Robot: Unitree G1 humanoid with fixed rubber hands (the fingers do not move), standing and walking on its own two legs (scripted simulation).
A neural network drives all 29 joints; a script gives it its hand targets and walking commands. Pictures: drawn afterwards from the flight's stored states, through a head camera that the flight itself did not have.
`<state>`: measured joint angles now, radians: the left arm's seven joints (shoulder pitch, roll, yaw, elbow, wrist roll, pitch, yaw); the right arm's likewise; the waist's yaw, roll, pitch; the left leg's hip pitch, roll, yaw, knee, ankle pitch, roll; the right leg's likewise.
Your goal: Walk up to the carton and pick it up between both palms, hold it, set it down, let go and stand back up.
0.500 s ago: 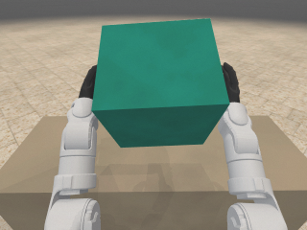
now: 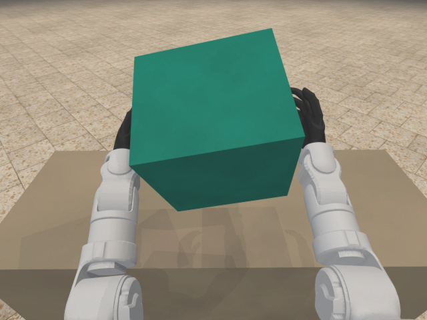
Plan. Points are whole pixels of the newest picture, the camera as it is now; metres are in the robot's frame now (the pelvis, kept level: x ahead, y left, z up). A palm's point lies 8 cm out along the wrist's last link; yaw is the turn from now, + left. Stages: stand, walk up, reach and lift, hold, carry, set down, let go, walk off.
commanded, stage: set down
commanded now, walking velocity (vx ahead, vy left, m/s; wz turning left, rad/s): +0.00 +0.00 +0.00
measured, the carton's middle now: (218, 132) +0.40 -0.01 +0.20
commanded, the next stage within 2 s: none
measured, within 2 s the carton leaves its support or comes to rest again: neither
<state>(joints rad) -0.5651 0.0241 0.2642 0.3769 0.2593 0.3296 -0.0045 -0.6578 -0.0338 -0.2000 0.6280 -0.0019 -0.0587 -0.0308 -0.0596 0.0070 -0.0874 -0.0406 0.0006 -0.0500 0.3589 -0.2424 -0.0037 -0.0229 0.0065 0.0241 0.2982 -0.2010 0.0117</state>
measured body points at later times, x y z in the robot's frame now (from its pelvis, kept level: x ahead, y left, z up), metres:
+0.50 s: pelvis +0.02 -0.03 +0.00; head -0.03 -0.03 +0.45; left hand +0.38 +0.15 +0.16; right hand +0.39 -0.19 +0.18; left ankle -0.02 +0.11 -0.75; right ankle -0.02 -0.13 -0.75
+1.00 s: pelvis -0.01 -0.04 +0.00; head -0.04 -0.02 +0.45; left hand +0.37 +0.15 +0.10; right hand +0.39 -0.18 +0.14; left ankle -0.02 +0.11 -0.75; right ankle -0.02 -0.13 -0.75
